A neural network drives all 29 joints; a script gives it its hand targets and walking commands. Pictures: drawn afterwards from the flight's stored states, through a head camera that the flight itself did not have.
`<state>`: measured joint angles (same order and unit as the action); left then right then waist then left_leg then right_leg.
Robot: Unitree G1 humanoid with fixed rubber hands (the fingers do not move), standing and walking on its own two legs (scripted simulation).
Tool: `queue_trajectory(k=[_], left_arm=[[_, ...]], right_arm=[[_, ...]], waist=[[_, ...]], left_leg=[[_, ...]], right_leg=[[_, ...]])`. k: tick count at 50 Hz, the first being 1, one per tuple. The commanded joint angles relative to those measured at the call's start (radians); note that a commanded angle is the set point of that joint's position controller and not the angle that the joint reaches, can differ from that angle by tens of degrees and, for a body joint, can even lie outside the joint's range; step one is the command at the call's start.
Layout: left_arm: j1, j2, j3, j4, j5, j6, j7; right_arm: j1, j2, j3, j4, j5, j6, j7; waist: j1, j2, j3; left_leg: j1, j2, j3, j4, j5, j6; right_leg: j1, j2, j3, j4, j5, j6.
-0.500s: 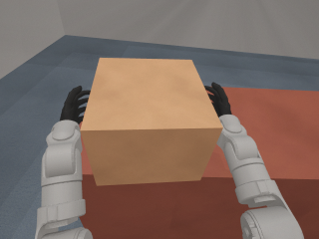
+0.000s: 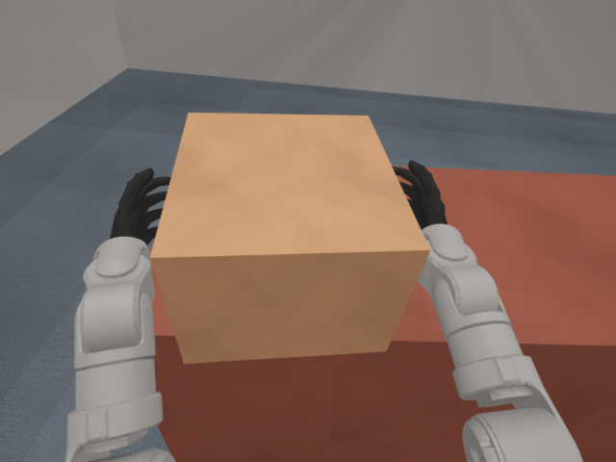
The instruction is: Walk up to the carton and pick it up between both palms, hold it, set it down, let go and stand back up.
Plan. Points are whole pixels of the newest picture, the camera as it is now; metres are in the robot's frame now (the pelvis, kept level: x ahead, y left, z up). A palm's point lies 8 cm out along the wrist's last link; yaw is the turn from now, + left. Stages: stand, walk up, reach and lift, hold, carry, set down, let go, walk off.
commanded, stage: hold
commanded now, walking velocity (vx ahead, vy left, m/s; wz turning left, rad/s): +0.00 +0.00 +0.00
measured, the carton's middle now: (284, 228) +0.40 +0.01 +0.14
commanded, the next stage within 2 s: none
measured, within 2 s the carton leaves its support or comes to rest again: neither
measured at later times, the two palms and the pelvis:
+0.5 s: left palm (133, 237) +0.34 +0.18 +0.18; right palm (426, 219) +0.36 -0.17 +0.18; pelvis +0.00 -0.01 +0.00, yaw +0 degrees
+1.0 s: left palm (137, 235) +0.35 +0.18 +0.18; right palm (429, 221) +0.36 -0.18 +0.18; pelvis +0.00 +0.00 +0.00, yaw -1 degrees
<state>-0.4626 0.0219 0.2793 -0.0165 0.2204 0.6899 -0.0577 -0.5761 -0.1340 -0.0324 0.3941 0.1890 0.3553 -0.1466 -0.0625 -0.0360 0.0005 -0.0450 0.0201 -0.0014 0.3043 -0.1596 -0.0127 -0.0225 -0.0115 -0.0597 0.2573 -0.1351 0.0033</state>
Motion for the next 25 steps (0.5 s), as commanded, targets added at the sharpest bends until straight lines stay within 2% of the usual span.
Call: queue_trajectory(k=[1,2,4,5,6,7,10,11,13,14,15,16,17,18,19,20,22,23,24,25], left_arm=[[-0.592,-0.438,-0.485,-0.140,-0.157,-0.059,-0.136],[-0.599,-0.434,-0.463,-0.119,-0.146,-0.061,-0.136],[-0.616,-0.448,-0.474,-0.109,-0.152,-0.067,-0.135],[-0.626,-0.443,-0.470,-0.080,-0.149,-0.067,-0.137],[-0.632,-0.436,-0.455,-0.068,-0.140,-0.071,-0.138],[-0.646,-0.440,-0.461,-0.067,-0.141,-0.074,-0.137],[-0.679,-0.438,-0.451,-0.054,-0.141,-0.082,-0.136],[-0.692,-0.453,-0.466,-0.077,-0.148,-0.089,-0.131],[-0.684,-0.446,-0.453,-0.037,-0.147,-0.094,-0.134],[-0.679,-0.443,-0.453,-0.022,-0.141,-0.094,-0.137],[-0.665,-0.451,-0.466,-0.054,-0.146,-0.097,-0.135],[-0.660,-0.458,-0.479,-0.060,-0.153,-0.095,-0.134],[-0.645,-0.457,-0.470,-0.076,-0.152,-0.094,-0.136],[-0.636,-0.442,-0.472,-0.085,-0.143,-0.093,-0.138],[-0.631,-0.428,-0.449,-0.071,-0.134,-0.092,-0.142],[-0.635,-0.445,-0.461,-0.085,-0.144,-0.093,-0.143],[-0.622,-0.436,-0.450,-0.054,-0.131,-0.087,-0.146],[-0.615,-0.427,-0.439,-0.049,-0.117,-0.082,-0.147],[-0.607,-0.448,-0.451,-0.071,-0.129,-0.081,-0.149],[-0.620,-0.434,-0.456,-0.075,-0.129,-0.084,-0.147]], right_arm=[[-0.670,0.543,0.382,-0.340,0.094,-0.064,0.133],[-0.691,0.546,0.383,-0.324,0.088,-0.063,0.131],[-0.716,0.560,0.383,-0.331,0.090,-0.075,0.132],[-0.712,0.548,0.366,-0.297,0.080,-0.073,0.131],[-0.715,0.545,0.356,-0.272,0.063,-0.074,0.136],[-0.717,0.556,0.354,-0.275,0.062,-0.077,0.139],[-0.727,0.568,0.341,-0.239,0.049,-0.082,0.146],[-0.732,0.582,0.348,-0.239,0.053,-0.087,0.147],[-0.746,0.587,0.352,-0.243,0.054,-0.096,0.145],[-0.730,0.582,0.343,-0.223,0.043,-0.094,0.140],[-0.718,0.592,0.360,-0.243,0.061,-0.099,0.139],[-0.714,0.578,0.358,-0.237,0.067,-0.101,0.134],[-0.698,0.582,0.375,-0.256,0.080,-0.098,0.127],[-0.697,0.573,0.382,-0.259,0.085,-0.097,0.121],[-0.702,0.575,0.382,-0.266,0.085,-0.095,0.117],[-0.710,0.578,0.379,-0.275,0.089,-0.097,0.114],[-0.697,0.568,0.365,-0.248,0.078,-0.094,0.114],[-0.671,0.569,0.352,-0.216,0.068,-0.087,0.118],[-0.695,0.577,0.371,-0.274,0.075,-0.097,0.119],[-0.682,0.571,0.366,-0.253,0.074,-0.093,0.119]], waist=[[-0.005,0.035,-0.387],[0.010,0.017,-0.384],[0.014,0.021,-0.381],[0.003,0.037,-0.353],[0.009,0.021,-0.349],[0.013,0.035,-0.338],[0.013,0.021,-0.364],[0.011,0.040,-0.376],[0.020,0.024,-0.386],[0.007,0.038,-0.366],[0.010,0.042,-0.396],[-0.003,0.050,-0.408],[0.002,0.039,-0.398],[-0.006,0.038,-0.425],[0.008,0.026,-0.401],[0.001,0.032,-0.410],[0.007,0.040,-0.339],[-0.004,0.048,-0.297],[0.010,0.033,-0.355],[-0.004,0.035,-0.345]], left_leg=[[0.108,-0.064,0.033,-0.006,0.258,-0.023],[0.100,-0.065,0.031,-0.009,0.237,-0.013],[0.084,-0.066,0.036,-0.013,0.223,-0.013],[0.076,-0.063,0.036,-0.020,0.191,-0.014],[0.076,-0.061,0.033,-0.032,0.158,-0.006],[0.067,-0.061,0.042,-0.032,0.141,-0.007],[0.059,-0.060,0.046,-0.039,0.127,0.002],[0.055,-0.065,0.046,-0.031,0.153,-0.005],[0.052,-0.067,0.045,-0.030,0.127,0.005],[0.047,-0.069,0.046,-0.035,0.119,0.003],[0.069,-0.068,0.045,-0.030,0.166,0.000],[0.089,-0.068,0.041,-0.012,0.216,-0.012],[0.104,-0.072,0.040,-0.003,0.252,-0.012],[0.105,-0.071,0.036,0.001,0.257,-0.016],[0.084,-0.073,0.036,-0.004,0.242,-0.006],[0.082,-0.075,0.035,-0.004,0.247,-0.012],[0.053,-0.074,0.040,-0.023,0.188,-0.011],[0.052,-0.070,0.042,-0.030,0.184,-0.009],[0.070,-0.070,0.042,-0.021,0.209,-0.009],[0.077,-0.070,0.041,-0.025,0.201,-0.008]], right_leg=[[0.091,0.062,-0.011,-0.006,0.191,0.023],[0.087,0.061,-0.010,-0.007,0.178,0.028],[0.080,0.057,-0.007,-0.009,0.164,0.027],[0.072,0.055,-0.008,-0.012,0.137,0.022],[0.059,0.055,-0.013,-0.018,0.104,0.019],[0.062,0.055,-0.009,-0.018,0.085,0.017],[0.054,0.053,-0.008,-0.021,0.068,0.022],[0.061,0.053,-0.010,-0.009,0.092,0.022],[0.074,0.045,-0.005,-0.007,0.099,0.029],[0.075,0.041,-0.001,-0.009,0.102,0.032],[0.093,0.051,-0.002,-0.007,0.141,0.032],[0.101,0.050,-0.002,-0.003,0.184,0.028],[0.103,0.050,-0.001,0.000,0.226,0.035],[0.124,0.053,-0.003,0.000,0.229,0.037],[0.132,0.051,-0.003,0.002,0.229,0.042],[0.130,0.048,0.001,0.007,0.236,0.041],[0.110,0.047,-0.004,-0.010,0.174,0.035],[0.099,0.046,-0.002,-0.015,0.167,0.031],[0.114,0.050,-0.007,-0.007,0.182,0.033],[0.102,0.050,-0.006,-0.011,0.170,0.034]])
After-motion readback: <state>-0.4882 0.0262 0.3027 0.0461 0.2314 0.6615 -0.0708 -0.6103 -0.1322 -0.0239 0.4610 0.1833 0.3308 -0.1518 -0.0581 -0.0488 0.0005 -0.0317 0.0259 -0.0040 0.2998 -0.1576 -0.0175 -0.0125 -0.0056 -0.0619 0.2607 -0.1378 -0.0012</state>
